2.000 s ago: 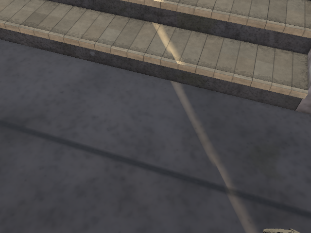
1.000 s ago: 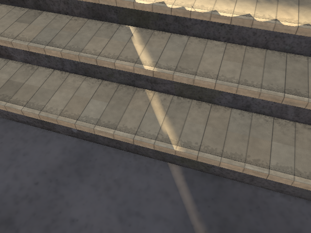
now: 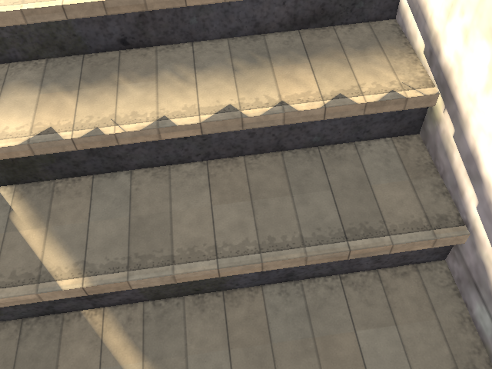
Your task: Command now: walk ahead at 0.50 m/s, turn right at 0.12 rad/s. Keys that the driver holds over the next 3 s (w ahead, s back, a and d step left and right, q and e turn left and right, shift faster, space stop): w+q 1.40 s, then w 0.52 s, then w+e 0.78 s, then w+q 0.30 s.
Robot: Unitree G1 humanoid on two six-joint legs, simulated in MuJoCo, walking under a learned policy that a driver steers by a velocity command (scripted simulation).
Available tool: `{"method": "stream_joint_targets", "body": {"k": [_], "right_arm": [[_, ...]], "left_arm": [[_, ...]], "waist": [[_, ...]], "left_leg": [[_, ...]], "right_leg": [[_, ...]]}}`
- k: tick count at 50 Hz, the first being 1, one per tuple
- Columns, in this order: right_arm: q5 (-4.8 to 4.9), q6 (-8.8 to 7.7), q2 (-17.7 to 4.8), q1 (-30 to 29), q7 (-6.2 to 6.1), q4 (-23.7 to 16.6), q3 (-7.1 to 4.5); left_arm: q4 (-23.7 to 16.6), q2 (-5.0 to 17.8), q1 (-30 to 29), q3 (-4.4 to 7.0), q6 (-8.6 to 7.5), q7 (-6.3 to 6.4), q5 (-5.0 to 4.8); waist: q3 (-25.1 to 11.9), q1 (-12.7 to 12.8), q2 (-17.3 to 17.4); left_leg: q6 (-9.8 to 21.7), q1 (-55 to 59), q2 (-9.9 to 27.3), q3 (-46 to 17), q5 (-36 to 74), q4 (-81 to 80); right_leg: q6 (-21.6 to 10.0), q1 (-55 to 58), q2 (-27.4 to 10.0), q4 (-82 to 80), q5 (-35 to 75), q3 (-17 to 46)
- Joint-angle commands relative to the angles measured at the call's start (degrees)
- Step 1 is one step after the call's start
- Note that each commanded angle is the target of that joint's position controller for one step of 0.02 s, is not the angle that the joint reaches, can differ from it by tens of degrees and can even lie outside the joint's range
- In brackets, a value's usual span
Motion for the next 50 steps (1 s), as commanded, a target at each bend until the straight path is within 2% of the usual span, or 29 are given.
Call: {"method": "stream_joint_targets", "body": {"k": [1,3,6,8,12,14,16,17,18,19,20,22,23,24,25,26,28,30,33,36,38,41,42,43,44,45,46,48,50], "right_arm": [[-0.08,0.15,-3.32,-0.28,-0.59,-2.35,-1.09],[0.29,-0.09,-2.83,-4.57,-1.19,-4.25,-1.43],[1.58,-0.19,-1.17,-11.03,-1.41,-9.39,-0.44],[1.92,-0.05,3.29,-15.68,-1.8,-12.96,1.19],[0.62,0.79,4.77,-23.38,-1.36,-21.94,4.32],[0.95,2.62,4.39,-11.11,0.09,-19.07,4.73],[2.3,3.78,0.32,10.69,-0.56,-12.13,2.51],[1.92,3.91,-4.07,16.31,-0.4,-9.89,0.61],[1.05,3.09,-9.37,17.12,-0.07,-7.44,-1.19],[1.51,4.01,-16.21,15.64,-1.6,-6.08,-3.47],[2.95,3.82,-13.64,11.32,-1.94,-6.43,-4.04],[2.19,2.8,-4.34,8.05,-2.05,-1.77,-2.0],[1.25,2.19,0.6,8.75,-1.95,0.03,-0.71],[-1.73,1.27,1.68,10.5,1.12,2.0,0.9],[-1.47,0.69,2.58,14.73,2.15,4.92,1.06],[-4.01,0.22,2.39,17.72,3.75,8.82,1.8],[-3.18,-2.07,0.09,12.76,5.11,8.87,1.02],[-3.34,-3.84,1.26,13.92,4.49,9.13,1.7],[-5.01,-3.66,-1.87,26.32,4.95,12.53,1.99],[-1.44,-3.95,-1.44,30.29,6.15,11.55,2.23],[1.25,-5.04,-2.63,21.47,6.86,6.0,2.55],[3.1,-6.61,-12.53,22.45,7.33,4.67,-1.36],[1.62,-6.14,-13.43,18.61,8.14,4.21,-2.77],[-2.01,-6.11,-2.97,27.73,7.96,5.02,-0.93],[-1.1,-4.53,-1.13,24.86,8.31,5.99,-0.87],[2.17,-4.0,-5.24,16.24,8.08,3.83,-2.16],[3.71,-3.76,-4.63,12.8,6.67,4.3,-2.38],[0.58,-2.6,0.29,10.1,4.52,2.59,-0.36],[0.84,-1.08,5.85,8.61,4.02,0.73,1.5]], "left_arm": [[0.58,6.14,10.29,0.94,-1.12,0.85,0.79],[1.72,7.5,13.61,1.2,-1.26,1.2,0.83],[2.78,5.54,13.68,0.11,-1.82,1.77,2.1],[4.97,5.26,15.85,-0.68,-2.48,1.77,3.1],[8.23,3.6,14.62,-2.68,-2.21,1.82,0.47],[2.79,6.13,7.08,-3.12,-2.4,1.66,-2.77],[0.82,15.58,3.46,-0.42,-3.52,1.62,-3.64],[-0.37,17.74,3.5,0.84,-3.22,1.09,-4.54],[-2.71,12.68,2.21,0.36,-3.5,0.05,-2.53],[-6.34,9.63,2.08,-0.05,-3.94,-2.14,-0.29],[-8.24,6.49,5.18,-1.13,-4.06,-3.11,2.34],[-11.76,-0.76,-2.11,-3.23,-2.39,-1.85,3.2],[-14.41,-3.22,-5.08,-3.99,-1.41,-0.65,3.38],[-14.71,0.51,-5.18,-4.06,0.29,-3.89,2.3],[-14.48,0.96,-2.5,-4.02,0.56,-4.69,2.06],[-15.82,-0.33,-3.57,-4.99,0.9,-4.09,2.4],[-16.27,-0.15,-5.13,-5.99,-0.02,-3.5,1.59],[-16.22,-1.19,-7.87,-6.68,-0.42,-3.39,1.05],[-21.17,-2.44,-20.06,-8.24,-0.1,-3.31,0.82],[-26.17,-3.37,-34.26,-8.17,1.94,-2.5,2.27],[-24.44,-5.09,-25.63,-8.08,3.85,-3.27,3.07],[-25.6,2.4,-24.42,-5.48,4.44,-3.59,0.72],[-21.22,4.48,-9.93,-3.92,3.55,-2.38,-0.62],[-14.83,6.61,8.4,-2.79,2.79,-1.6,-0.35],[-11.65,6.44,18.44,-2.84,3.02,-1.51,2.72],[-11.22,8.01,14.98,-2.77,1.07,-0.64,3.82],[-9.35,6.8,5.31,-2.32,-0.02,-1.58,2.81],[-2.68,-9.2,0.06,-5.96,-0.15,-2.39,1.71],[0.06,-13.71,-4.61,-7.05,-0.86,-1.47,0.89]], "waist": [[-5.36,2.46,-8.39],[-1.42,3.03,-6.42],[5.53,1.61,-0.43],[7.72,2.98,-4.75],[8.57,0.64,-1.44],[-3.34,-4.71,0.71],[-20.72,-14.48,-13.11],[-24.88,-17.69,-13.93],[-22.27,-15.73,-4.26],[-29.51,-11.06,17.35],[-31.02,-6.54,5.14],[-7.2,-2.03,-9.33],[-2.65,-0.96,-7.92],[-4.3,-3.96,-4.33],[-4.77,-2.51,1.07],[-4.09,-0.69,-3.35],[-4.16,3.53,-6.39],[-3.68,3.95,-2.47],[-1.94,-0.97,-3.33],[-4.65,-5.47,3.29],[-7.48,1.34,7.52],[-10.44,2.87,11.23],[-15.72,7.82,7.94],[-37.5,6.98,-10.67],[-35.74,12.81,-25.6],[-18.29,12.41,-13.52],[-6.65,7.26,-8.94],[-9.6,1.06,1.94],[-6.84,-4.05,-0.47]], "left_leg": [[1.55,-18.87,-0.06,2.79,-4.72,24.48],[2.83,-36.66,0.0,0.86,-15.49,47.99],[5.61,-47.81,-1.17,-3.63,-21.28,53.96],[7.6,-56.31,-5.4,-3.2,-28.41,65.95],[8.57,-44.37,-4.45,7.21,-29.41,44.86],[10.33,1.13,-7.9,15.15,-12.72,25.36],[11.47,21.52,-12.15,11.9,-8.57,20.42],[12.66,25.95,-15.96,8.48,-9.67,7.69],[19.4,30.97,-8.01,-14.75,-6.17,-5.88],[26.8,38.91,6.1,-52.61,17.33,-27.71],[25.41,36.82,6.85,-56.47,5.9,-29.67],[19.31,14.22,2.48,-43.72,-17.72,-28.46],[18.92,7.86,-0.14,-39.86,-20.81,-27.64],[20.03,13.31,0.69,-37.37,-12.39,-31.18],[19.85,15.77,0.65,-37.1,-4.53,-30.97],[18.05,17.34,-0.33,-32.12,2.79,-28.97],[12.92,11.44,-4.43,-17.2,-3.11,-30.15],[12.8,5.87,-7.47,-14.49,-6.61,-31.75],[11.24,6.04,-8.13,-18.09,-8.05,-33.96],[17.13,6.43,-4.05,-23.77,5.06,-39.85],[20.46,5.36,-1.17,-18.72,45.19,-38.59],[20.39,29.48,6.02,-21.58,98.64,-32.13],[15.82,29.64,3.9,-18.9,105.11,-16.91],[11.45,11.33,-1.53,-19.03,80.65,2.5],[6.45,-10.67,-16.05,-20.3,2.95,34.81],[9.47,-24.18,-13.37,-20.55,9.08,51.04],[11.34,-30.3,-11.33,-16.39,11.94,57.55],[17.02,-29.47,-7.99,-14.77,9.44,58.49],[18.09,-33.03,-5.7,-13.07,0.46,57.64]], "right_leg": [[-8.69,17.94,-21.98,-1.58,30.71,15.94],[-12.73,23.33,-25.39,-1.81,20.68,17.84],[-8.18,20.27,-23.89,-4.86,8.26,13.07],[-6.61,19.84,-24.57,-5.16,9.71,10.99],[-1.64,7.6,-20.02,-15.51,21.82,-2.49],[-2.37,-8.69,-18.37,-14.03,68.53,-9.2],[-1.53,0.78,-22.82,7.79,106.86,-8.3],[-0.18,5.26,-21.01,25.47,112.39,-8.9],[2.9,-8.72,-13.85,51.8,67.51,-7.23],[6.27,-25.09,1.5,79.12,2.67,-2.56],[4.6,-27.35,-3.44,87.43,3.8,6.0],[4.11,-35.72,-7.7,84.27,4.29,3.96],[3.52,-39.35,-7.97,89.47,0.35,3.86],[-1.27,-52.28,-4.01,102.48,3.3,12.99],[-3.19,-59.91,-3.58,108.41,6.63,13.94],[-4.49,-67.99,-2.46,110.41,10.26,15.72],[-5.45,-67.52,-7.59,101.04,10.3,8.44],[-3.28,-68.42,-8.87,110.26,7.19,1.33],[-1.49,-69.07,-10.01,102.9,8.56,-2.13],[2.64,-60.96,-10.75,85.74,-2.94,-9.75],[4.52,-40.57,-7.43,72.9,-7.75,-15.03],[6.41,-32.26,-0.55,44.3,-13.98,-14.99],[3.48,-18.93,-2.77,35.29,-6.87,-6.64],[-11.55,14.31,-15.36,34.6,18.09,18.23],[-24.18,21.72,-30.4,15.04,7.4,51.52],[-15.2,8.02,-27.02,9.94,-19.72,51.0],[-13.14,-3.52,-27.35,10.67,-23.22,40.05],[-9.51,-9.02,-25.28,11.12,-11.16,21.82],[-5.31,-11.62,-20.82,7.96,-6.15,9.43]]}}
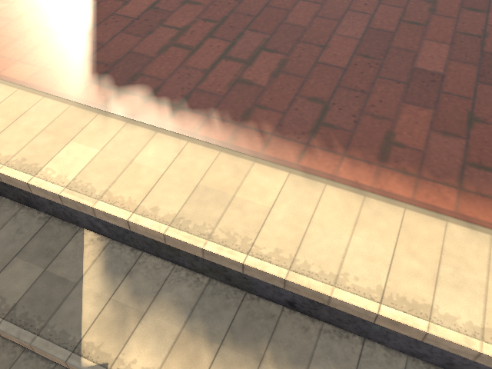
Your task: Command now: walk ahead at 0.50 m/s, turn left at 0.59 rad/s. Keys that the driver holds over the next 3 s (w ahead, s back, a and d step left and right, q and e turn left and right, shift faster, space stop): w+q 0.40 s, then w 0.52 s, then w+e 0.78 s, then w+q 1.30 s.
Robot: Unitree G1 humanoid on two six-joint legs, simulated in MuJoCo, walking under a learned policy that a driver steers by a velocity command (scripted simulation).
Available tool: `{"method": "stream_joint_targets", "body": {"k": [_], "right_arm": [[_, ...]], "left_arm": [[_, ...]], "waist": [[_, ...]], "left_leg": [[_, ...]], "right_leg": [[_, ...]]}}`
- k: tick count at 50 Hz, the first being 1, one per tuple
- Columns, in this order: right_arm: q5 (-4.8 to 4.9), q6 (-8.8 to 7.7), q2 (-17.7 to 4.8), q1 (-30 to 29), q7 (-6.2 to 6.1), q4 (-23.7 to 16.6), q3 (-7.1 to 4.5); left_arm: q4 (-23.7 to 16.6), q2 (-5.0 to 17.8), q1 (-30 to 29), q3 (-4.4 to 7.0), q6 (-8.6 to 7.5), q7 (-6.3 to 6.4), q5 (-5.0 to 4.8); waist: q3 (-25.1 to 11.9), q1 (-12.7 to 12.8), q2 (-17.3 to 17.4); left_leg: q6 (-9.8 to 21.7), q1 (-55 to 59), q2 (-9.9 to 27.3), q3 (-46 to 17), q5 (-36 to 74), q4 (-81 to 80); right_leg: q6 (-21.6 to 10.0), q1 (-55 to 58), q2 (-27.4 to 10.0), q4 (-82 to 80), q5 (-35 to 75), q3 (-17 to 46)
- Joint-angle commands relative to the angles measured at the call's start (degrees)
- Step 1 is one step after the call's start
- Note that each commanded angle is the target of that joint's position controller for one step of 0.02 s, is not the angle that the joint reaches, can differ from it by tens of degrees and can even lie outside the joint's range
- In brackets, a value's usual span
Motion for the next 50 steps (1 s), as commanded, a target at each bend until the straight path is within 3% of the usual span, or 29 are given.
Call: {"method": "stream_joint_targets", "body": {"k": [1,4,5,9,13,14,15,16,18,19,20,21,22,23,24,26,28,30,34,36,38,41,43,44,45,46,47,48,50], "right_arm": [[0.19,1.19,8.7,-3.75,-0.79,-6.45,3.66],[1.44,1.74,6.19,-10.3,0.63,-8.55,4.17],[1.6,1.91,6.67,-12.73,0.88,-8.91,4.59],[2.99,1.4,7.85,-24.26,-1.71,-14.2,6.72],[2.18,4.3,7.47,-39.07,-1.85,-22.55,7.88],[0.65,6.49,8.77,-39.84,-0.76,-22.53,8.38],[1.11,8.27,9.3,-39.88,0.68,-23.41,8.47],[2.44,8.36,5.65,-38.29,1.15,-23.18,7.17],[2.98,6.26,-0.35,-20.14,0.06,-15.88,4.33],[2.19,5.32,-4.45,-4.91,-1.45,-10.77,1.78],[4.16,5.15,-7.79,6.73,-1.53,-6.88,1.47],[-0.21,6.46,-8.87,18.34,-1.9,-2.73,0.13],[-0.87,4.32,-11.41,18.79,-3.04,1.32,-2.57],[0.85,2.41,-9.54,13.77,-3.38,2.53,-2.03],[1.58,0.8,-3.86,7.36,-3.21,3.37,-0.36],[-0.94,0.03,4.88,-3.21,-1.58,4.74,2.41],[-0.76,-0.91,7.34,-12.26,-0.99,2.69,3.16],[-1.72,-1.48,6.2,-5.4,-2.08,5.15,2.93],[-5.71,-1.51,3.58,9.91,-2.29,9.92,3.89],[-4.82,-1.96,0.52,12.51,-1.9,9.1,3.73],[-3.08,-2.19,0.82,11.05,-0.63,6.17,4.53],[0.91,-3.84,-6.23,11.32,0.92,3.59,3.0],[1.26,-3.88,-9.29,12.54,0.69,3.52,0.87],[-0.54,-3.97,-8.17,14.33,0.99,2.28,0.25],[-2.34,-4.27,-2.17,18.83,0.94,2.71,1.02],[-2.51,-2.59,1.83,12.34,1.3,0.56,1.82],[-0.41,-1.82,-0.04,4.47,1.39,-0.86,0.43],[0.53,-2.0,0.64,2.25,0.05,-1.34,0.07],[-1.38,-2.25,3.09,-0.33,-2.26,-3.6,2.01]], "left_arm": [[4.87,-9.89,2.46,-2.89,-1.91,0.31,0.52],[3.51,-3.54,-1.44,-1.48,-3.36,-0.36,3.75],[6.03,-2.3,4.97,-1.35,-3.38,-0.43,4.64],[13.45,-1.35,19.78,-1.7,-2.54,-0.27,7.43],[19.19,-3.47,29.35,-2.88,-2.32,-1.91,7.9],[15.2,-2.17,21.87,-2.67,-2.16,-3.75,6.13],[14.78,2.16,20.2,-1.82,-3.3,-4.89,3.52],[15.65,6.21,22.54,-1.01,-5.15,-5.19,2.69],[12.0,14.43,18.39,0.93,-6.63,-4.09,0.19],[10.44,17.02,15.31,2.3,-6.16,-4.54,2.28],[8.29,8.14,24.93,0.16,-6.11,-6.88,6.82],[10.86,10.09,21.89,2.26,-3.93,-9.24,1.97],[8.83,4.96,18.96,2.18,-2.89,-8.69,-0.35],[7.7,2.23,14.92,1.8,-3.29,-7.54,0.25],[7.06,0.64,13.48,1.0,-3.86,-6.08,2.04],[3.66,-3.13,7.58,-1.02,-2.77,-4.05,0.9],[2.64,-3.13,6.59,-1.58,-0.47,-3.5,0.61],[1.21,-2.65,4.21,-2.24,-0.64,-3.37,-0.35],[-6.81,-0.16,-9.84,-2.84,-1.53,-3.01,0.37],[-10.68,2.16,-15.76,-2.79,-0.48,-2.45,-0.47],[-12.74,2.33,-20.95,-2.92,0.88,-2.21,0.3],[-13.92,1.58,-19.16,-2.98,2.9,-2.85,0.6],[-14.71,3.91,-17.31,-1.88,2.08,-2.89,-0.31],[-13.1,7.63,-9.76,-0.64,0.75,-2.97,-0.77],[-8.59,8.09,0.28,-0.6,-0.17,-2.95,-0.96],[-2.62,10.92,18.22,0.64,0.09,-2.05,2.47],[-0.2,11.76,24.51,1.11,-0.8,-1.29,3.04],[1.31,11.34,19.91,1.2,-2.19,-0.96,1.48],[2.62,3.84,7.89,0.17,-2.11,-0.92,0.36]], "waist": [[2.28,-5.91,-1.37],[4.31,-5.83,-4.13],[4.98,-4.16,-8.31],[8.91,0.5,-3.76],[7.83,0.79,-4.74],[6.7,-2.58,-6.63],[5.88,-5.35,-10.84],[4.49,-7.34,-9.61],[2.88,-12.91,-15.48],[-3.76,-16.64,-14.54],[-23.0,-14.74,0.39],[-26.23,-16.84,1.52],[-14.83,-15.12,-1.18],[-6.02,-12.0,0.42],[-4.32,-7.92,0.86],[-0.38,-0.59,-6.19],[4.17,4.92,-6.57],[4.56,2.6,-0.18],[5.68,-1.46,-5.12],[7.37,-3.93,-1.1],[9.68,-4.63,-0.04],[5.1,-2.46,4.88],[1.12,-1.5,5.68],[-6.64,-1.28,3.3],[-17.26,-1.2,-6.73],[-19.01,7.83,-19.7],[-9.41,10.7,-20.26],[-0.18,7.33,-15.58],[2.1,-0.26,-3.66]], "left_leg": [[2.7,-21.28,7.24,0.39,-4.87,5.78],[0.18,-14.46,9.76,8.37,-2.51,-4.26],[0.35,-19.03,9.41,9.14,-5.88,6.65],[4.72,-47.07,8.39,3.54,-15.13,8.37],[5.6,-40.92,12.49,13.57,-8.71,-9.03],[4.02,-19.91,11.62,18.77,-4.34,-18.81],[0.28,-3.36,7.77,22.13,-12.3,-17.46],[-1.44,2.93,4.22,24.67,-11.47,-22.09],[-2.39,14.47,-2.5,24.58,-10.78,-42.74],[-1.11,35.81,-3.15,17.53,-0.48,-45.96],[8.16,69.26,4.87,-10.57,1.85,-52.13],[9.11,63.73,13.89,-35.91,-4.01,-76.0],[3.75,52.33,17.15,-36.19,-8.81,-80.08],[3.73,41.04,15.73,-31.91,-10.06,-78.88],[5.63,35.88,14.11,-27.82,-11.3,-75.89],[4.03,22.48,13.33,-17.75,-12.86,-77.33],[2.41,10.3,11.92,-7.53,-12.74,-82.83],[2.67,13.86,10.67,-3.63,-10.78,-85.21],[-1.44,25.35,8.99,0.26,-14.3,-84.06],[-0.55,26.13,10.39,0.21,-10.88,-88.24],[2.05,19.39,13.57,-0.66,-5.87,-95.81],[4.55,27.66,17.78,1.71,38.23,-92.51],[2.78,48.18,19.33,2.62,64.42,-85.44],[-0.55,46.7,16.7,6.37,78.29,-73.45],[-3.65,26.4,11.47,4.28,61.53,-61.49],[-7.14,6.42,-0.13,0.81,0.45,-41.35],[-6.79,-5.46,-4.04,-6.8,-4.88,-18.38],[-5.95,-10.12,-2.16,-7.04,-0.56,-11.25],[-5.25,-11.12,0.73,-3.85,2.1,-7.93]], "right_leg": [[-8.47,13.8,-12.89,-27.42,12.41,17.54],[-7.65,4.03,-9.96,-36.02,11.76,4.59],[-9.13,8.14,-11.53,-37.32,15.37,5.46],[-9.29,36.77,-17.71,-39.08,22.29,7.98],[-7.67,37.2,-17.01,-46.4,25.45,2.81],[-9.44,22.28,-15.61,-52.13,32.19,-3.35],[-12.0,13.16,-17.45,-51.17,60.57,-4.2],[-12.61,16.87,-17.3,-45.7,88.39,-5.62],[-5.47,31.85,-19.71,-34.17,110.59,-4.17],[-2.46,23.62,-18.44,-18.65,106.94,-3.29],[-0.58,-2.53,-11.55,3.74,71.31,6.0],[0.93,-3.66,0.31,33.38,19.48,12.56],[-0.49,-12.54,2.17,52.37,23.65,23.41],[0.0,-18.15,1.4,62.97,26.76,24.86],[-1.12,-22.39,2.09,69.78,23.36,25.08],[-5.36,-26.82,-0.19,72.74,23.2,23.78],[-6.24,-24.94,-3.17,67.45,16.86,19.45],[-7.15,-32.12,-1.28,80.25,10.25,16.39],[-8.41,-45.1,-2.95,73.87,16.24,12.84],[-3.73,-43.11,-6.52,60.09,19.51,13.0],[-2.29,-30.48,-6.97,46.95,14.96,8.55],[0.28,-14.33,-0.23,30.35,1.44,1.28],[-1.76,-14.63,3.57,16.21,-1.45,0.59],[-6.12,-1.19,2.22,19.07,15.8,5.64],[-14.25,22.6,-3.64,12.35,15.36,24.67],[-19.79,38.54,-10.99,-9.46,5.8,50.02],[-17.86,31.45,-12.12,-20.25,-15.3,63.28],[-14.86,22.28,-11.53,-20.05,-21.51,58.0],[-15.12,12.86,-10.88,-18.43,-8.09,48.65]]}}
Over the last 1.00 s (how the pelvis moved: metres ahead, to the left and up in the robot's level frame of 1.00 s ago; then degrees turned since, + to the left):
0.61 0.16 0.27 29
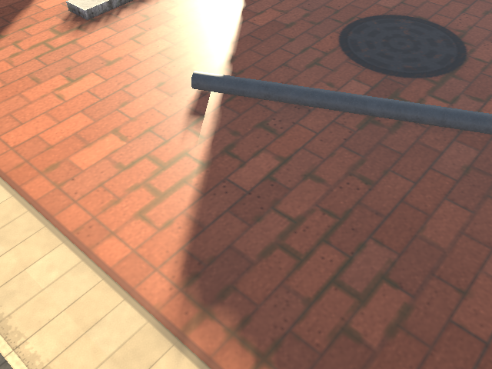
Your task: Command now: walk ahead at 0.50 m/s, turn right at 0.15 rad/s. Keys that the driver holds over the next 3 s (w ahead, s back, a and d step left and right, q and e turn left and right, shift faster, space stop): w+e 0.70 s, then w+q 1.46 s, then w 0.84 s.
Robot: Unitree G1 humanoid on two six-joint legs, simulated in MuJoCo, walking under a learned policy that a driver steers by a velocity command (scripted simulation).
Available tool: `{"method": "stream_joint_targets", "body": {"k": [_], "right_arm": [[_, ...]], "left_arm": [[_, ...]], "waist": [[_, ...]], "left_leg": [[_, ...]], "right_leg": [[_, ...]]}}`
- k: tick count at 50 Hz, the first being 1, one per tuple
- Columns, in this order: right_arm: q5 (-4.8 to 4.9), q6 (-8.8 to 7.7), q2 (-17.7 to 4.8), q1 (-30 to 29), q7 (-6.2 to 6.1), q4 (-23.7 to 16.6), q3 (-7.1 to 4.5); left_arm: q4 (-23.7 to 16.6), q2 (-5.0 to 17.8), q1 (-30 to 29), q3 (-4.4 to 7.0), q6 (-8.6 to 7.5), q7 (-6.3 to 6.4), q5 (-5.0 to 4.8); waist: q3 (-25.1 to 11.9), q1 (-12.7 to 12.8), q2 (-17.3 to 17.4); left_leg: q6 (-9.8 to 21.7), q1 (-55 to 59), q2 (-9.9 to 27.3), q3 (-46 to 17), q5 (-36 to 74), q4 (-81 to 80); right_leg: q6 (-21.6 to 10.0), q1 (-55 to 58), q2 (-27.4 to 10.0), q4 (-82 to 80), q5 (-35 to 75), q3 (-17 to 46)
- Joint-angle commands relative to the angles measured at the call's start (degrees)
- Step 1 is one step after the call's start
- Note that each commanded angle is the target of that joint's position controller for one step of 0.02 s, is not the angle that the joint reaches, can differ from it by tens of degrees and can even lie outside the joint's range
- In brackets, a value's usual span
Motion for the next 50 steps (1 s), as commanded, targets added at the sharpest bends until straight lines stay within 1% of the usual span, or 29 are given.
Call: {"method": "stream_joint_targets", "body": {"k": [1,4,6,7,8,9,12,14,17,19,20,21,22,23,24,25,26,29,33,36,39,43,44,45,46,47,48,49,50], "right_arm": [[-1.24,-0.19,1.08,-5.24,-2.78,-7.45,1.31],[-0.94,0.65,0.69,-7.61,-3.06,-8.44,2.29],[-0.54,-0.34,-2.44,-11.38,-2.81,-10.13,1.66],[-0.62,-0.63,-3.08,-13.16,-2.23,-10.72,1.31],[-0.63,-0.43,-2.57,-14.64,-1.72,-11.21,1.27],[-1.04,-0.32,-1.12,-16.8,-1.54,-12.76,1.34],[-1.31,0.83,0.82,-23.54,-1.52,-15.06,2.04],[-0.04,1.14,0.1,-28.18,-2.15,-17.17,1.35],[0.4,0.75,-2.34,-30.55,-3.27,-19.27,-0.2],[2.31,-1.02,-5.81,-20.48,-4.65,-16.86,-2.43],[1.51,-1.97,-7.89,-8.76,-5.43,-13.99,-3.14],[1.54,-2.16,-9.21,2.22,-5.34,-11.81,-2.98],[-0.19,-1.56,-7.66,7.89,-6.17,-8.19,-3.86],[0.31,-1.19,-7.31,1.53,-6.44,-7.85,-3.98],[0.46,-0.72,-2.85,-4.05,-6.78,-8.63,-2.79],[0.88,-0.47,2.52,-6.27,-6.58,-8.67,-1.21],[1.13,-0.23,5.54,-7.74,-6.6,-8.79,-0.54],[0.1,-0.65,4.23,-7.6,-6.82,-7.34,-1.4],[-1.54,-1.86,2.94,-2.37,-5.56,-3.98,-1.27],[-1.13,-2.53,2.52,1.38,-4.39,-1.46,-0.71],[-0.66,-2.68,0.64,4.91,-2.64,1.1,-0.92],[0.26,-1.54,0.67,9.14,-2.05,3.42,-1.37],[6.5,1.23,-9.32,5.37,-5.19,2.58,-4.8],[6.81,2.0,-8.41,6.16,-6.42,2.49,-4.61],[5.73,2.08,-5.56,6.1,-6.81,2.54,-4.16],[4.21,1.84,-2.58,3.49,-6.87,0.49,-3.4],[3.86,0.83,6.34,8.76,-6.52,-0.26,-1.4],[4.91,-0.44,4.99,6.83,-5.8,0.82,-2.36],[6.21,-0.72,3.13,1.91,-5.6,-1.37,-3.16]], "left_arm": [[7.29,0.37,9.45,0.7,0.16,0.9,-0.53],[9.04,-2.23,4.62,0.16,-0.68,2.38,-0.86],[9.01,1.42,3.8,1.09,-1.4,2.1,0.83],[7.15,3.61,3.02,1.72,-1.73,1.82,0.5],[7.05,2.8,4.35,1.26,-2.16,1.55,1.13],[7.25,2.69,5.9,1.04,-2.88,1.21,1.07],[8.52,3.93,14.38,2.13,-3.87,0.57,-1.14],[10.35,5.5,20.48,3.28,-3.58,-0.3,-1.29],[9.17,7.33,17.99,4.79,-3.0,-1.02,-1.04],[8.4,7.35,15.82,5.56,-2.91,-1.16,-0.19],[6.91,2.37,16.33,4.44,-3.19,-0.97,-0.23],[5.47,-4.63,24.69,2.26,-3.94,-0.7,0.27],[5.87,3.3,13.82,4.67,-3.26,-1.33,-0.93],[5.82,3.54,10.51,5.07,-2.41,-0.97,-1.3],[7.02,3.65,10.76,5.26,-1.86,-0.03,-1.16],[8.11,2.2,11.94,5.25,-1.69,0.28,0.4],[7.63,0.43,10.01,4.84,-1.4,-0.37,1.72],[7.03,-1.83,4.97,4.5,-1.06,-2.06,-0.04],[6.28,-1.0,-0.03,4.53,-1.07,-2.82,-0.26],[5.12,-1.35,-4.18,4.09,0.44,-2.83,0.26],[2.45,-0.5,-8.76,4.19,1.82,-1.33,0.17],[0.35,0.86,-12.95,5.29,2.46,-0.11,0.32],[-0.82,3.93,-14.24,5.64,1.32,0.82,-6.62],[0.5,4.46,-9.47,6.28,0.89,1.54,-6.48],[3.64,7.08,0.89,7.87,0.8,2.25,-5.48],[6.33,12.17,13.75,9.67,0.86,3.13,-4.56],[7.1,17.09,17.19,10.1,0.96,3.65,-3.95],[6.47,12.87,17.31,8.99,0.63,3.79,-3.28],[6.02,9.43,12.58,7.98,0.31,3.79,-3.0]], "waist": [[0.51,-2.27,0.29],[0.85,-4.64,-4.12],[0.78,-4.38,-0.61],[1.71,-3.37,-1.69],[3.21,-2.99,-1.59],[4.79,-2.85,-3.37],[5.41,1.58,-3.98],[6.68,3.56,-6.63],[6.53,1.58,-7.73],[0.54,-2.95,-6.67],[-10.2,-5.91,0.69],[-24.87,-5.68,17.69],[-9.7,-11.25,8.43],[1.07,-8.66,3.14],[3.67,-5.64,0.92],[2.24,-3.02,1.51],[2.06,-1.84,1.0],[2.12,-1.74,1.03],[4.89,-1.56,0.19],[6.98,-1.72,0.32],[9.28,-1.93,0.94],[10.22,-2.26,1.37],[12.97,-1.73,0.98],[9.72,0.89,0.8],[4.57,4.52,1.87],[-3.26,9.07,-2.41],[-9.34,5.83,-15.65],[-12.46,6.91,-11.92],[-7.34,5.31,-11.83]], "left_leg": [[1.13,-30.07,3.31,-0.93,2.15,15.37],[0.94,-32.83,4.6,1.58,-4.59,17.78],[-0.85,-28.55,6.06,4.85,-1.05,7.59],[-1.83,-23.07,6.11,9.13,-1.0,1.63],[-3.67,-15.56,7.8,11.95,-0.54,-4.26],[-4.57,-12.74,9.3,11.15,3.33,-8.76],[-6.94,-9.87,8.54,12.52,3.79,-29.45],[-7.18,-8.29,6.45,14.56,2.16,-37.62],[-5.66,-4.66,4.92,14.47,-0.68,-47.12],[-0.37,14.14,5.42,14.48,6.14,-48.62],[7.09,34.88,13.25,8.0,19.02,-44.51],[23.88,63.24,29.94,-19.41,20.36,-52.53],[17.2,54.12,29.93,-27.07,-2.16,-61.88],[11.16,39.9,28.17,-19.25,-17.48,-64.3],[8.05,29.35,26.24,-11.86,-17.62,-66.47],[6.55,25.43,23.79,-4.62,-9.46,-68.02],[6.03,22.98,22.43,-0.44,-3.47,-69.11],[6.35,22.47,19.95,9.55,4.29,-71.31],[7.5,23.17,20.11,18.25,16.28,-73.31],[7.03,21.9,19.66,21.91,22.2,-73.95],[8.03,27.51,20.85,20.64,24.33,-73.61],[6.98,37.39,22.28,18.05,22.81,-71.01],[2.92,32.49,20.78,19.39,23.27,-66.02],[1.43,29.87,19.57,19.12,26.42,-60.12],[-0.19,23.49,17.55,19.41,27.53,-50.5],[-2.89,9.94,12.94,21.23,10.28,-32.59],[-6.65,-10.51,3.85,18.25,-25.1,-11.18],[-5.97,-15.09,5.11,7.37,-27.35,-0.62],[-5.03,-19.18,8.1,7.3,-22.25,2.67]], "right_leg": [[-11.0,22.86,-12.14,-36.91,0.39,40.41],[-9.98,19.02,-8.62,-40.82,7.18,31.41],[-8.57,16.45,-6.12,-43.88,10.84,25.01],[-9.03,13.35,-4.59,-45.59,12.62,20.03],[-8.17,8.75,-4.61,-48.24,16.5,17.52],[-7.86,8.72,-5.2,-49.6,20.18,18.74],[-8.76,20.24,-7.01,-47.68,24.42,18.94],[-10.08,28.15,-9.17,-46.92,29.51,22.19],[-9.63,37.57,-13.04,-44.18,42.47,26.99],[-4.75,35.99,-9.28,-35.34,55.46,23.84],[-0.82,27.49,-3.0,-20.47,46.83,19.7],[4.87,5.13,6.89,-3.22,2.32,14.91],[3.26,-8.75,3.13,10.64,-0.56,15.41],[1.29,-11.19,-0.56,16.07,9.23,15.52],[0.38,-7.52,-3.78,13.7,16.09,14.74],[-0.46,-2.49,-5.78,10.54,20.21,15.4],[-0.02,0.32,-7.0,8.98,20.39,13.91],[0.66,-1.28,-7.98,5.99,20.11,12.42],[1.22,-2.93,-9.37,-8.01,30.89,10.64],[1.01,2.61,-9.2,-18.47,33.52,7.82],[0.97,3.71,-8.08,-27.19,31.28,7.45],[0.35,5.69,-6.85,-35.1,23.15,6.05],[0.68,10.7,-4.24,-36.09,20.09,2.37],[0.54,19.66,-2.63,-38.45,19.72,1.96],[-0.54,33.64,-2.68,-36.38,23.51,3.24],[-3.18,51.38,-12.19,-35.26,29.93,14.25],[-11.51,67.18,-25.99,-44.17,25.06,38.03],[-11.57,64.64,-26.11,-48.06,20.9,42.95],[-8.8,58.36,-24.6,-48.6,19.14,34.02]]}}
Over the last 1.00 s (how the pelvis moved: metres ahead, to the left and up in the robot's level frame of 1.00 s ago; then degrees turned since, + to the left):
0.65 0.11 0.27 20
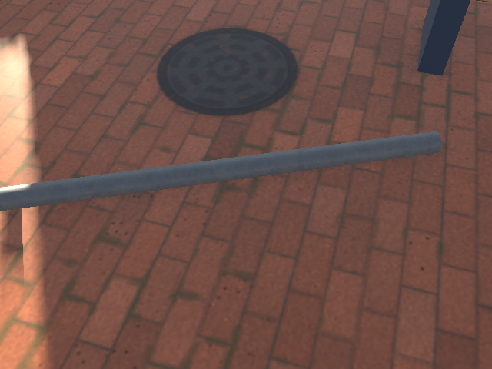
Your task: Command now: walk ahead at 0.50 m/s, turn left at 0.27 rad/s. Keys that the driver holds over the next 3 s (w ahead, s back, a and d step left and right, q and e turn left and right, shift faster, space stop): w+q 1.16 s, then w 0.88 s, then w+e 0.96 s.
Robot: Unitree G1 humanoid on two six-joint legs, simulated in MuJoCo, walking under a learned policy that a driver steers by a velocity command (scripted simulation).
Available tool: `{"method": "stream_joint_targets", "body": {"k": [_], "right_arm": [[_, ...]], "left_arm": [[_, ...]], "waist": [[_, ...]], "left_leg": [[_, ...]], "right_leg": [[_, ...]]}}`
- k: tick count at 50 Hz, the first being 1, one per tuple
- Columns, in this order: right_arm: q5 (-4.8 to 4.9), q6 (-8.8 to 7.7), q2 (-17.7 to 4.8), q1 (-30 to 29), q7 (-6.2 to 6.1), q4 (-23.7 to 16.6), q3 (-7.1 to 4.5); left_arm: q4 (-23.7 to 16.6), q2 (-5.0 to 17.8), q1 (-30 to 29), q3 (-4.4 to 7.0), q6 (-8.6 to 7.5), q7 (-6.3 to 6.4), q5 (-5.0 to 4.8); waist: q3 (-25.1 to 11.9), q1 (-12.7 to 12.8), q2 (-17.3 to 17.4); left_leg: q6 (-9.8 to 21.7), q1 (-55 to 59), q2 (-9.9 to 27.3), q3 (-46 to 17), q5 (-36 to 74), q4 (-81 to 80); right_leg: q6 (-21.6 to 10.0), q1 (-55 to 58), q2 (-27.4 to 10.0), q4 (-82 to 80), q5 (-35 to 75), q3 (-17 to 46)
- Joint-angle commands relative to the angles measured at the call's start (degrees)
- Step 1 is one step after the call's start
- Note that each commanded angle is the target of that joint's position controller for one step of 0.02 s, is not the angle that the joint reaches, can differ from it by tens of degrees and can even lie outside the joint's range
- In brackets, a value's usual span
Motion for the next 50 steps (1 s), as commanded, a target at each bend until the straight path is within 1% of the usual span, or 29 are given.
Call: {"method": "stream_joint_targets", "body": {"k": [1,2,3,4,6,10,14,19,22,23,24,25,26,27,28,29,30,31,33,36,37,39,42,43,44,46,48,49,50], "right_arm": [[1.56,-1.82,-3.31,-6.37,-0.29,-7.11,-1.45],[0.91,-1.12,-4.44,-8.46,-0.97,-8.05,-2.26],[0.82,-0.02,-3.97,-7.04,-1.19,-8.21,-2.56],[1.26,0.86,-3.1,-5.21,-1.25,-7.97,-2.69],[1.14,2.02,-3.47,-6.46,-1.33,-8.98,-2.85],[-0.33,2.86,-5.71,-12.32,-0.48,-11.53,-3.04],[-0.41,3.12,-5.75,-19.73,0.89,-13.96,-2.25],[-0.21,3.54,-6.07,-27.67,2.5,-17.72,-1.52],[-0.4,3.78,-8.27,-23.83,2.93,-18.48,-2.49],[-0.15,3.57,-9.89,-16.64,2.92,-16.79,-3.64],[0.1,3.48,-14.32,-6.59,2.29,-13.81,-6.01],[0.13,3.51,-21.68,-0.98,1.28,-12.68,-7.86],[-0.49,2.5,-23.22,-1.25,1.65,-14.36,-7.05],[-1.19,2.01,-18.61,-0.55,1.88,-14.4,-5.56],[-1.1,1.59,-15.4,-2.81,1.73,-14.51,-4.74],[-0.71,1.38,-13.43,-8.04,1.72,-15.88,-4.06],[-0.7,1.14,-11.39,-11.78,1.65,-16.75,-3.37],[-0.99,0.89,-10.09,-12.84,1.46,-17.19,-2.88],[-0.67,0.35,-11.59,-11.43,0.91,-17.1,-3.12],[-0.3,0.19,-13.52,-8.42,-0.07,-16.95,-3.68],[-2.02,0.41,-14.96,-3.69,0.61,-14.99,-3.85],[-1.84,0.83,-12.96,-1.83,1.19,-15.08,-3.57],[-2.27,1.35,-13.43,0.27,1.11,-15.51,-3.66],[1.32,1.16,-12.25,-1.95,-0.2,-16.35,-3.39],[1.19,1.17,-13.6,-2.43,-0.82,-16.53,-3.43],[-0.08,1.4,-15.14,-3.51,-1.34,-16.69,-4.03],[-0.25,1.5,-13.01,-4.55,-1.03,-17.43,-3.55],[-0.58,1.31,-10.71,-5.92,-0.58,-18.55,-2.68],[-0.57,0.97,-7.25,-0.7,-0.57,-19.75,-1.82]], "left_arm": [[1.69,7.31,14.0,1.84,-0.44,1.05,0.37],[2.16,4.43,10.63,1.04,-0.76,0.69,0.78],[2.93,2.6,9.16,0.5,-1.08,0.52,1.37],[3.59,2.38,8.76,0.47,-1.22,0.51,1.62],[4.43,4.65,9.13,0.88,-1.5,0.95,1.66],[5.33,7.97,11.49,1.52,-1.69,2.23,1.82],[5.48,10.29,13.83,2.22,-1.42,3.06,1.22],[6.12,12.5,17.69,3.46,-0.02,3.03,0.01],[5.48,14.98,15.9,4.3,0.78,2.74,-0.98],[5.12,15.48,14.22,4.32,1.17,2.64,-1.46],[4.6,14.42,14.39,3.85,1.25,2.59,-0.99],[1.61,9.78,13.23,2.5,0.65,2.62,1.1],[-1.49,6.21,13.74,1.02,-2.11,1.84,0.45],[-2.65,9.64,7.28,1.88,-4.01,1.09,-1.86],[-2.93,9.68,5.82,1.65,-4.9,0.86,-2.19],[-2.07,9.78,6.13,1.83,-5.02,1.39,-0.84],[-1.95,11.05,6.63,2.57,-4.34,1.82,0.08],[-2.34,11.13,7.4,2.86,-3.35,1.79,0.11],[-3.68,9.84,6.49,2.79,-1.97,1.88,0.59],[-6.13,8.13,-0.04,2.02,-1.51,2.0,1.24],[-5.08,4.81,4.29,-0.03,1.12,-0.03,4.76],[-6.5,6.09,1.07,-0.2,2.59,-0.95,3.55],[-9.34,8.0,-5.68,-0.49,2.26,-1.11,2.53],[-11.49,9.57,-11.71,0.47,-0.75,-0.21,-1.34],[-11.74,10.13,-11.77,0.45,-2.27,-0.12,-1.38],[-10.5,11.47,-7.38,1.14,-3.81,-0.3,-0.85],[-7.94,13.29,1.67,2.45,-4.3,-0.02,-0.34],[-6.57,15.2,10.36,3.28,-4.39,0.2,0.4],[-5.67,19.04,19.54,4.26,-3.9,0.62,1.3]], "waist": [[-11.48,6.74,-6.94],[-8.11,4.92,-5.96],[-6.38,2.7,-6.59],[-4.91,1.35,-6.61],[-1.64,0.45,-5.01],[0.61,0.7,-2.56],[2.51,2.74,-1.44],[5.26,5.56,-1.91],[2.07,2.31,-4.87],[-1.56,-1.95,-4.46],[-7.41,-6.05,-2.47],[-10.17,-5.88,9.11],[-18.86,-2.44,15.29],[-16.48,-5.02,8.35],[-11.85,-3.9,6.97],[-8.72,-1.15,2.14],[-6.77,1.11,2.46],[-6.33,2.59,2.86],[-5.33,3.36,1.89],[-3.02,1.71,2.18],[-2.4,1.8,5.1],[-0.94,-0.03,6.2],[1.41,-2.55,5.59],[2.37,-3.04,2.92],[2.04,-2.38,2.68],[0.44,-0.55,6.31],[-3.54,3.48,7.15],[-9.85,7.65,4.84],[-19.22,7.7,-7.04]], "left_leg": [[2.77,-33.65,2.33,-6.18,6.43,23.96],[3.07,-30.95,3.73,-5.73,10.03,21.94],[3.53,-27.06,4.87,-6.42,12.15,20.5],[4.05,-25.48,5.03,-6.67,12.67,19.03],[4.19,-26.46,5.38,-7.38,14.78,16.1],[3.19,-30.72,4.92,-8.9,23.6,6.36],[2.94,-29.39,4.26,-5.17,28.55,-5.9],[4.83,-29.43,3.02,-0.45,20.69,-14.81],[7.45,-18.65,-2.23,5.2,12.25,-18.19],[8.99,-8.93,-5.55,7.21,14.74,-22.53],[11.28,7.4,-7.63,5.12,17.64,-24.66],[17.14,22.84,5.99,-18.56,17.88,-27.98],[25.97,34.08,15.21,-49.04,9.14,-39.77],[22.83,34.59,14.64,-45.12,11.17,-42.33],[20.35,29.16,12.78,-35.72,16.17,-40.57],[18.14,19.94,10.21,-28.61,21.48,-40.1],[16.8,12.04,8.17,-23.68,26.54,-40.58],[16.47,7.75,6.99,-22.02,28.11,-41.64],[16.78,4.26,5.96,-20.49,31.56,-42.89],[15.77,2.05,4.01,-17.64,32.39,-43.69],[13.95,1.9,0.73,-15.05,34.72,-43.3],[13.07,2.22,0.36,-15.45,33.52,-43.12],[13.47,5.91,2.03,-19.07,30.66,-42.84],[14.37,6.59,5.07,-22.53,25.84,-40.68],[14.19,8.62,5.89,-24.18,23.95,-40.03],[13.06,8.39,6.35,-25.52,25.15,-37.67],[11.0,5.8,2.07,-24.59,32.68,-30.09],[8.8,0.44,-1.59,-21.27,31.74,-17.8],[4.67,-15.09,-8.75,-14.55,14.77,1.73]], "right_leg": [[-9.83,33.29,-18.11,-17.4,0.33,24.13],[-8.59,25.47,-16.54,-20.1,1.01,18.94],[-7.55,20.08,-15.28,-22.09,1.74,14.69],[-7.05,17.21,-14.68,-23.51,0.85,12.14],[-7.21,14.17,-14.68,-26.27,2.13,8.17],[-7.47,16.31,-14.69,-27.43,7.61,1.71],[-6.43,20.11,-14.73,-28.38,8.42,-3.43],[-5.28,29.54,-16.67,-24.44,10.9,-7.37],[-3.65,30.94,-16.39,-13.56,35.46,-10.31],[-2.37,29.85,-14.55,-3.74,43.52,-12.3],[-0.1,22.25,-11.78,10.53,39.76,-13.08],[3.67,0.74,-6.43,32.22,7.84,-13.0],[5.18,-14.99,3.79,45.64,-22.08,0.84],[3.87,-22.52,1.39,48.93,-18.52,6.58],[2.17,-24.23,-1.19,46.18,-13.5,6.0],[1.88,-19.89,-3.84,41.42,-9.07,6.4],[2.04,-15.01,-5.48,36.45,-6.76,6.62],[2.23,-11.5,-6.16,34.11,-5.63,6.98],[3.47,-10.36,-5.29,28.54,-3.85,6.27],[4.9,-10.63,-3.13,14.87,4.79,5.68],[5.16,-7.25,-2.46,14.64,5.54,1.93],[5.08,-6.83,-2.23,10.79,8.98,1.96],[5.17,-7.9,-1.7,4.66,9.63,2.85],[4.37,-9.75,-1.02,-1.04,9.84,7.12],[4.05,-8.97,-0.29,-5.01,9.79,7.43],[2.94,-1.64,0.67,-7.65,9.34,7.34],[0.99,12.34,2.7,-9.83,7.97,5.05],[-1.84,25.87,-2.44,-8.45,6.79,9.31],[-8.07,46.39,-15.2,-9.65,0.12,27.65]]}}
Over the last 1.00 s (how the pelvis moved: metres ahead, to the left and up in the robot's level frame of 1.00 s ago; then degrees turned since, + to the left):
0.49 -0.11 0.09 -20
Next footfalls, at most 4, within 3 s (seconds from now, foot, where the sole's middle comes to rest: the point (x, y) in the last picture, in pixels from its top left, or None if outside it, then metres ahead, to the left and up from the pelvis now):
0.48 left None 0.33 0.20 -0.76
0.98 right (203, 293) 0.69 0.15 -0.76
1.50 left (72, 294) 0.70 0.53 -0.76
1.78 right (129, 226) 0.93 0.39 -0.76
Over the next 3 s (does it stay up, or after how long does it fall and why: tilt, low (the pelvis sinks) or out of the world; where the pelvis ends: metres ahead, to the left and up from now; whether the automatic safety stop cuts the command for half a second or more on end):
stays up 1.27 0.82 0.01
